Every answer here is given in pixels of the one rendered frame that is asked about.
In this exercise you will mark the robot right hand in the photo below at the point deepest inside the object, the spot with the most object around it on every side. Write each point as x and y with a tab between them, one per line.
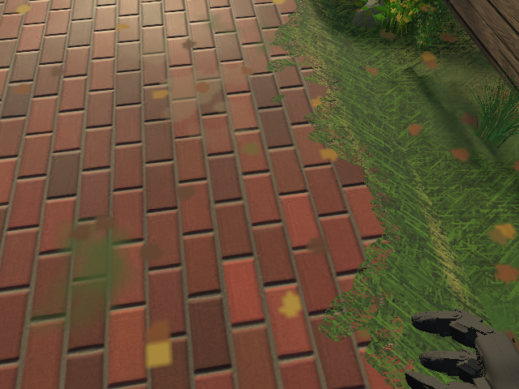
495	365

